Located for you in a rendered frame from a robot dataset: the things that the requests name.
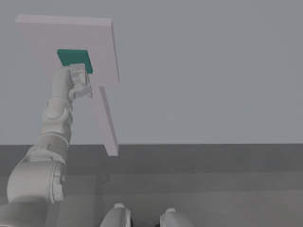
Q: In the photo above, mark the robot left forearm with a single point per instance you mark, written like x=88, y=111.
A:
x=54, y=138

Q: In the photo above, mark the left robot upper arm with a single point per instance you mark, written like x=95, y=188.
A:
x=34, y=189

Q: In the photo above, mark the right robot thigh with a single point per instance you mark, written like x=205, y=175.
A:
x=175, y=219

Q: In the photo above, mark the panel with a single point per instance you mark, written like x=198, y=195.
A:
x=45, y=34

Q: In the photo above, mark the left robot shin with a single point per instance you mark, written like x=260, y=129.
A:
x=117, y=205

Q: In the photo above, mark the robot left hand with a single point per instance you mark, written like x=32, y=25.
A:
x=64, y=86

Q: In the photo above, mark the button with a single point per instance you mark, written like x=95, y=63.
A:
x=75, y=56

